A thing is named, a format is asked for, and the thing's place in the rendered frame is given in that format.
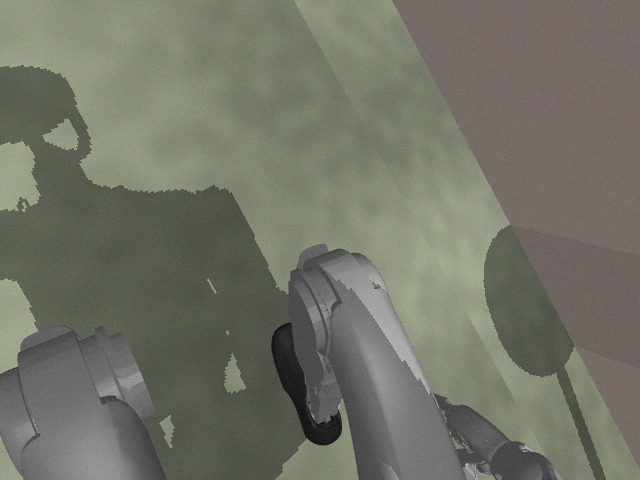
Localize right robot arm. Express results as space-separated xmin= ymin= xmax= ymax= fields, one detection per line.
xmin=490 ymin=441 xmax=565 ymax=480

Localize right robot foot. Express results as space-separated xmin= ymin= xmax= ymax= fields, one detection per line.
xmin=271 ymin=323 xmax=342 ymax=446

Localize right robot hand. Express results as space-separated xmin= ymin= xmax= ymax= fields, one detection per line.
xmin=434 ymin=393 xmax=511 ymax=480

